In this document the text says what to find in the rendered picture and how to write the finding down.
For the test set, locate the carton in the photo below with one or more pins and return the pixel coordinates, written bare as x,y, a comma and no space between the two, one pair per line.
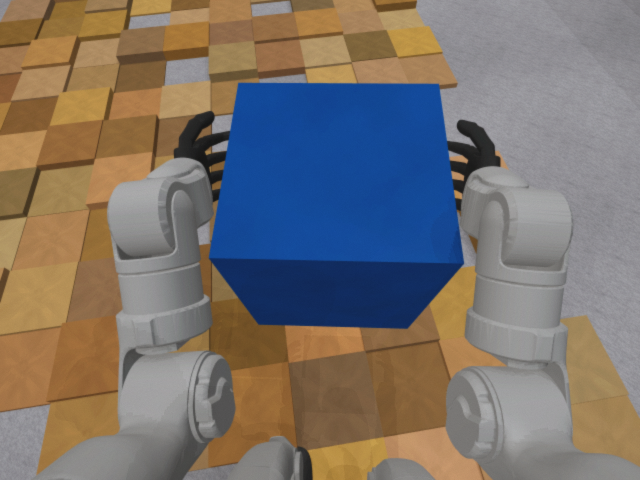
337,204

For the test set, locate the robot left upper arm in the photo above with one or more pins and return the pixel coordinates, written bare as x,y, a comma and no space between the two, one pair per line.
172,405

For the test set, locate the left robot shin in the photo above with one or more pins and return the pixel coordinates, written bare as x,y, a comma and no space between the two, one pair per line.
280,438

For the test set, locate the right robot hand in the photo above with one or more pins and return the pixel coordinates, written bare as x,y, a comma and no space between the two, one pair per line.
483,155

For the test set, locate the robot right upper arm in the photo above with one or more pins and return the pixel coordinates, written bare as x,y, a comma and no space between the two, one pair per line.
516,425

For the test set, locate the left robot thigh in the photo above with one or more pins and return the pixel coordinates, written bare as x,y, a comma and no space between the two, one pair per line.
275,460

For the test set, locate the robot right forearm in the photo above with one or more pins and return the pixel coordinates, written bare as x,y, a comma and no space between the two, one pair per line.
524,236

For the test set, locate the left robot hand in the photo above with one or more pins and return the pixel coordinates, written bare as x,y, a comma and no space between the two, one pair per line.
191,148

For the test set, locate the robot left forearm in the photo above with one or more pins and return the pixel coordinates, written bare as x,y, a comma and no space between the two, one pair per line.
153,224

